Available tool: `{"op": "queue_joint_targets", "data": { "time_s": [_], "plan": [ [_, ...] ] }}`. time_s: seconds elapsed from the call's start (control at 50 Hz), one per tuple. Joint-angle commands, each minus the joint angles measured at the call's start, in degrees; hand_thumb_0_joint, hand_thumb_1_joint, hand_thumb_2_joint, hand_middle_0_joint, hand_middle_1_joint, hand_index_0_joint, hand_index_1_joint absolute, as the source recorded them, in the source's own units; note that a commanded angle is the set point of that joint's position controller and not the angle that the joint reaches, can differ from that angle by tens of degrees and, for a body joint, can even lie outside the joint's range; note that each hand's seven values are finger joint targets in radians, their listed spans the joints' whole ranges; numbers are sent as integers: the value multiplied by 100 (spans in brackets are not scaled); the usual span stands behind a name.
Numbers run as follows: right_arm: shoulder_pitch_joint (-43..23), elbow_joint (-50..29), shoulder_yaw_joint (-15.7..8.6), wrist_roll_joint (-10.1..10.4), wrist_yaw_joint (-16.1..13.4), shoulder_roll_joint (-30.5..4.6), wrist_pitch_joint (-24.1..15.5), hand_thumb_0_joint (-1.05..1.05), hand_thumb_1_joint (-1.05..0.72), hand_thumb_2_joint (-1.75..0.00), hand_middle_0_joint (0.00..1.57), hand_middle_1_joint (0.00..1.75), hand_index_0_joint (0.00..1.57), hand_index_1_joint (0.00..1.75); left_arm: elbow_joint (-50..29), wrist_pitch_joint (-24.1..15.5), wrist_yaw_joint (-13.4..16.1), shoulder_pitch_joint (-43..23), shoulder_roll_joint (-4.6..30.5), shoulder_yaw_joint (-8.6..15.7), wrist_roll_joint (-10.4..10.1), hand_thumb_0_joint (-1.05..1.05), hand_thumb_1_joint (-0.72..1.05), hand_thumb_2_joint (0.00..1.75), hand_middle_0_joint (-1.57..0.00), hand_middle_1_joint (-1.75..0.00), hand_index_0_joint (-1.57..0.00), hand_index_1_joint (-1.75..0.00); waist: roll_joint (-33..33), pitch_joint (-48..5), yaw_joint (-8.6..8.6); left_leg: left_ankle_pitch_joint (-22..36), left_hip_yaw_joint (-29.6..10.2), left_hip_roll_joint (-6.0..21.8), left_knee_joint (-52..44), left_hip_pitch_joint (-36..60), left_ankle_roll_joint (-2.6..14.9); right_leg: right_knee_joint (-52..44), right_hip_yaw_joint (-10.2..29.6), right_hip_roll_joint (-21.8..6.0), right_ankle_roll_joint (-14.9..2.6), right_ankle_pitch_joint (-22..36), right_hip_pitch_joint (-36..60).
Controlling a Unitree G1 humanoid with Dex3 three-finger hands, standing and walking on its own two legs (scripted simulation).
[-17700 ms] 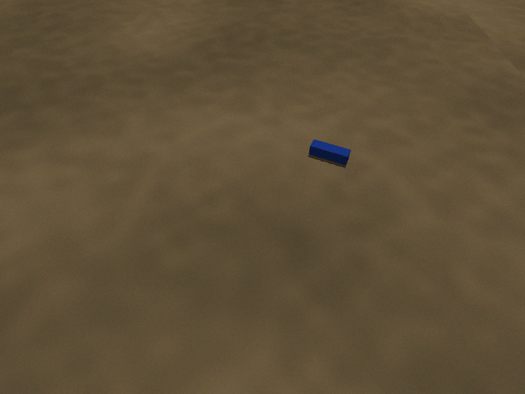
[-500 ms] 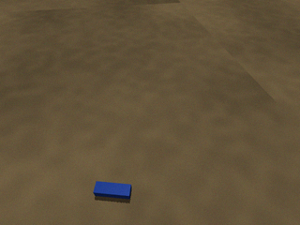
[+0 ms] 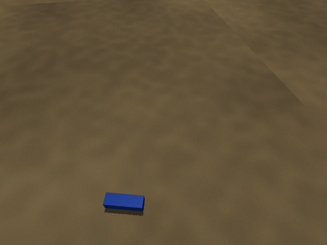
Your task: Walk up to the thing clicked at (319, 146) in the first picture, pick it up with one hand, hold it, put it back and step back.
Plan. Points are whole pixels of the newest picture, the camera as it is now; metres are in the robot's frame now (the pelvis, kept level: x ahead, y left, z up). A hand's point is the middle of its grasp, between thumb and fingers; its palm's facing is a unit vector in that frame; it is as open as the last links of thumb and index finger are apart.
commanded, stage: rise first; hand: left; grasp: from above
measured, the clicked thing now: (124, 201) +0.46 +0.24 -0.75
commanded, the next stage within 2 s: none
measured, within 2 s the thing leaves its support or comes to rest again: neither
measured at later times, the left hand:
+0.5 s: hand out of the picture +0.16 +0.26 -0.21, palm faces -0.09 -0.91 -0.40, open 13.7 cm
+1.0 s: hand out of the picture +0.14 +0.26 -0.24, palm faces -0.18 -0.87 -0.46, open 14.2 cm
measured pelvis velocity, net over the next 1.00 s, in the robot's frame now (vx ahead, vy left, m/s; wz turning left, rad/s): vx -0.01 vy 0.01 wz -0.04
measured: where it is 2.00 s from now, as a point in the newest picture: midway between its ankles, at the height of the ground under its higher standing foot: outside the picture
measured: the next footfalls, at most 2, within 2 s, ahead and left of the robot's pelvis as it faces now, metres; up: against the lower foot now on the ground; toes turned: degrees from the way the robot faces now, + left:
none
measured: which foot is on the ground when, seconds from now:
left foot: down 0.00-1.00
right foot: down 0.00-1.00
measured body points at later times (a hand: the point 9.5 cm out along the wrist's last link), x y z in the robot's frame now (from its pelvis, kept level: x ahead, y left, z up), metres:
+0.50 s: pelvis +0.00 +0.01 -0.06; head +0.08 +0.02 +0.38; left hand +0.16 +0.30 -0.18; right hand +0.12 -0.26 -0.16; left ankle +0.01 +0.13 -0.74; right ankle -0.01 -0.13 -0.74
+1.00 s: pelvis -0.01 +0.01 -0.11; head +0.10 +0.03 +0.33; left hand +0.15 +0.31 -0.21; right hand +0.16 -0.24 -0.19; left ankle +0.01 +0.13 -0.74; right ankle -0.01 -0.13 -0.74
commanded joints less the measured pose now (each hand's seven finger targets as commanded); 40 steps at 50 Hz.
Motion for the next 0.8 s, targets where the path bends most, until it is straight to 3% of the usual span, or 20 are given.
{"op": "queue_joint_targets", "data": {
  "time_s": [0.0,0.02,0.06,0.1,0.14,0.16,0.2,0.22,0.28,0.38,0.42,0.46,0.6,0.72,0.78],
  "plan": [
    [157,-1084,-270,103,-164,-686,-200,0,-90,-90,20,30,20,30,-238,-187,90,-1525,1353,686,137,0,44,97,-5,-78,-7,-78,-480,-494,-230,-79,479,-138,380,-547,214,199,-121,198,-157,102,-902],
    [266,-1145,-337,89,-198,-655,-227,0,-91,-90,20,30,20,30,-396,-221,47,-1795,1491,758,192,0,36,97,-5,-86,-7,-86,-429,-924,-199,100,453,-119,498,-450,207,393,-83,191,-146,335,-860],
    [415,-1355,-473,-15,-171,-633,-250,0,-90,-90,20,30,20,30,-120,-95,-70,-1161,1540,991,455,0,20,97,0,-102,-4,-102,-170,-1507,-102,434,443,-159,870,-680,176,793,-49,152,-161,725,-871],
    [484,-1572,-567,-86,-76,-557,-274,0,-91,-90,20,30,20,30,-52,102,-152,-454,1415,1165,681,0,4,99,0,-110,-3,-106,69,-1713,193,646,451,-196,1081,-918,125,1030,-45,177,-209,776,-833],
    [380,-1938,-576,-65,-59,-503,-284,0,-91,-90,20,30,20,30,-673,332,-120,-490,1324,1130,761,0,-10,97,-1,-111,-5,-107,434,-1963,252,664,467,-207,984,-757,70,1009,-29,209,-237,679,-777],
    [284,-2081,-554,-42,-60,-481,-263,0,-90,-90,20,30,20,30,-769,506,-91,-422,1270,1086,815,0,-18,97,-2,-111,-5,-108,466,-1865,247,667,459,-203,993,-825,52,1001,-40,220,-242,635,-864],
    [114,-2295,-511,-24,-31,-454,-269,0,-90,-90,20,30,20,30,-908,848,-89,-744,1038,864,903,0,-33,97,-4,-109,-6,-107,160,-1396,78,416,399,-128,1122,-1174,61,1068,-110,261,-226,351,-1248],
    [43,-2419,-528,-19,-23,-454,-296,0,-90,-90,20,30,20,30,-1017,973,-59,-749,1133,920,938,0,-41,96,-6,-109,-7,-107,75,-1329,97,263,389,-117,1254,-1370,74,1150,-122,264,-217,183,-1399],
    [224,-2572,-542,-31,13,-384,-369,0,-90,-90,20,30,20,30,-1358,1167,4,-618,972,913,960,0,-54,97,-7,-108,-8,-107,-37,-1359,17,-76,410,-90,1563,-1694,101,1441,-111,292,-205,-172,-1809],
    [434,-2781,-612,-56,26,-351,-591,0,-90,-90,20,30,20,30,-2445,1043,65,-613,1118,1143,1088,0,-56,99,-7,-108,-7,-108,99,-2022,-48,110,358,-25,2316,-1971,123,2251,-73,289,-194,32,-2318],
    [447,-2862,-608,-69,0,-296,-666,0,-90,-90,20,30,20,30,-2882,1013,83,-432,1051,1103,1141,0,-58,100,-7,-107,-6,-107,236,-2202,-102,170,368,-17,2529,-2028,131,2450,-10,266,-193,135,-2493],
    [457,-2891,-630,-94,-38,-307,-713,0,-91,-90,20,30,20,30,-3140,1041,89,-133,1086,1163,1177,0,-57,100,-7,-108,-6,-109,350,-2282,-110,339,324,33,2666,-2094,108,2651,-30,274,-200,193,-2666],
    [438,-3096,-591,-136,-111,-294,-776,0,-91,-90,20,30,20,30,-3908,1456,38,687,904,998,1236,0,-57,99,-7,-107,-6,-107,445,-2413,-165,684,223,98,3050,-2284,105,3022,-90,280,-201,310,-2941],
    [381,-3256,-543,-160,-116,-221,-863,0,-91,-90,20,30,20,30,-4214,1644,63,905,808,916,1346,0,-56,97,-7,-107,-7,-106,378,-2369,-212,582,144,131,3354,-2734,112,3360,-152,289,-223,144,-3327],
    [388,-3353,-568,-174,-107,-236,-889,0,-91,-90,20,30,20,30,-4427,1668,63,1107,897,1015,1399,0,-55,96,-7,-106,-7,-106,472,-2513,-135,757,111,150,3520,-2756,104,3561,-172,311,-221,129,-3531]
  ]
}}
